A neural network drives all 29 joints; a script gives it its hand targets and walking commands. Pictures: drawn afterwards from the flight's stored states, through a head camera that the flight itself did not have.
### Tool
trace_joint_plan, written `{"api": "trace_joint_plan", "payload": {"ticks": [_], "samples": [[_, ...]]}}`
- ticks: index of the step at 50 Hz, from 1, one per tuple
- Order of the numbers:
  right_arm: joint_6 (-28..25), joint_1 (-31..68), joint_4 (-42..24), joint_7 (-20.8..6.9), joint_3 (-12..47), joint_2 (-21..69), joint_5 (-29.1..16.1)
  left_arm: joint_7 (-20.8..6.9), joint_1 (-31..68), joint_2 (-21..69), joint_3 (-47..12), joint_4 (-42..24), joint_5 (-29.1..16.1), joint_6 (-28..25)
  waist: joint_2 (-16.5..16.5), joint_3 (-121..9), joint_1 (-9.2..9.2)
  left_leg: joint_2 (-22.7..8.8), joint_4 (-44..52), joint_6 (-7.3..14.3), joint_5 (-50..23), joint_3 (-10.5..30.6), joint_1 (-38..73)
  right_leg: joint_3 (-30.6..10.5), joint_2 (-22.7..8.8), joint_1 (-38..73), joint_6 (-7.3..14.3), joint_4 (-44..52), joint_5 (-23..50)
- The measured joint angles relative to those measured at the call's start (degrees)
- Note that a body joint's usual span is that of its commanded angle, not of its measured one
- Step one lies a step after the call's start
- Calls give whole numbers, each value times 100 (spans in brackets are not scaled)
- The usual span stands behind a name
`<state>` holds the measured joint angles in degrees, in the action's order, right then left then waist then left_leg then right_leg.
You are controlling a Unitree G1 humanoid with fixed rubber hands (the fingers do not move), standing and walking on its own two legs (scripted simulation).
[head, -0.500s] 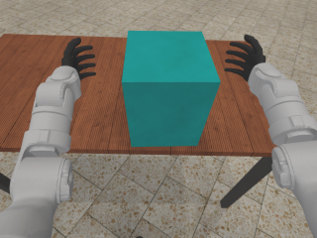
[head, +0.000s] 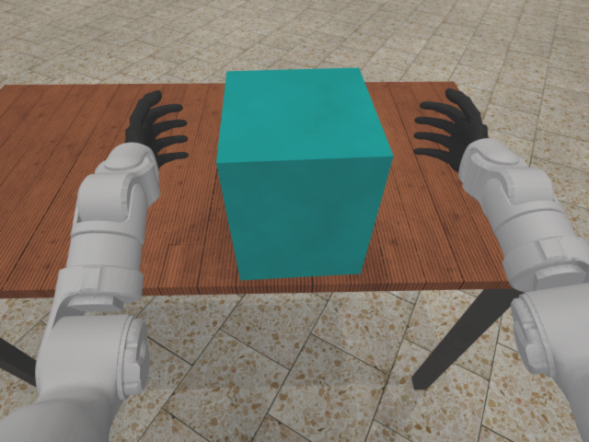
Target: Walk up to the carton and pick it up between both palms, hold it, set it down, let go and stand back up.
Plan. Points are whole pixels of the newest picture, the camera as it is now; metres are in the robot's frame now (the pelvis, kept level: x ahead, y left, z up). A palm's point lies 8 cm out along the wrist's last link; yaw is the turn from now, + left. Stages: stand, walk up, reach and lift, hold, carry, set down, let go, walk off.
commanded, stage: set down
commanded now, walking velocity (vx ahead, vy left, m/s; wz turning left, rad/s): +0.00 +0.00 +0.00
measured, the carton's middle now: (297, 178) +0.47 +0.03 +0.09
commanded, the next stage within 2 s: none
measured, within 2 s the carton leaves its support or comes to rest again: neither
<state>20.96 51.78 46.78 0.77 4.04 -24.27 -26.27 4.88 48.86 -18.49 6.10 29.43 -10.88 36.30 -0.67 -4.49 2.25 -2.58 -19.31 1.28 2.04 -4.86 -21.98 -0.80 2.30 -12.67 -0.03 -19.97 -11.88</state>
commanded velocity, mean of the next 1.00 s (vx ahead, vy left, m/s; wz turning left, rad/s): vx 0.00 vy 0.00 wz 0.00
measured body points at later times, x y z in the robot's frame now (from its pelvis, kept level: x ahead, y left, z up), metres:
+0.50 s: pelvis +0.01 -0.02 +0.00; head +0.01 +0.00 +0.45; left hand +0.35 +0.23 +0.13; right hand +0.38 -0.20 +0.12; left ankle +0.08 +0.11 -0.74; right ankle -0.02 -0.12 -0.74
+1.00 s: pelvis +0.02 -0.02 +0.00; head +0.03 -0.01 +0.45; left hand +0.28 +0.22 +0.07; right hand +0.30 -0.20 +0.07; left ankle +0.08 +0.11 -0.74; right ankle -0.02 -0.12 -0.74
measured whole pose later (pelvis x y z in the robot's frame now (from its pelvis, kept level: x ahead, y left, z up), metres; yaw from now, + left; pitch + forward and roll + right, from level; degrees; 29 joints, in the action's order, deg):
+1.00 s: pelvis +0.02 -0.02 +0.00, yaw +0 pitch +0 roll +1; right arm 14.6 -3.8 -5.0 6.9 1.9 -13.8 -18.0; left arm 1.6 -2.8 -12.9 8.9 -7.8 -12.2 24.3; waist -1.9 1.4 3.1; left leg -2.4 -15.4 -0.6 2.3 -5.3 -12.6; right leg -1.2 2.3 -5.3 2.0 -20.1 -14.3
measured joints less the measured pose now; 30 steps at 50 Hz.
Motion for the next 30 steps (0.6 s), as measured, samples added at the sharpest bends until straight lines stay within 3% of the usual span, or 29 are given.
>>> {"api": "trace_joint_plan", "payload": {"ticks": [4,14,30], "samples": [[-15,-622,-545,65,-36,59,-36,-53,-766,-13,207,-663,85,136,-26,82,-33,23,9,-21,59,15,215,18,-18,219,32,0,-78],[17,-2020,-2122,251,-283,380,82,-85,-2075,-185,194,-2106,-302,203,-126,197,-132,14,-6,-101,57,143,214,142,12,234,117,-70,-151],[32,-3409,-3608,645,-198,731,330,-187,-3144,393,572,-2840,-30,58,-131,386,-95,8,232,-147,9,-12,703,-9,5,516,167,-151,-221]]}}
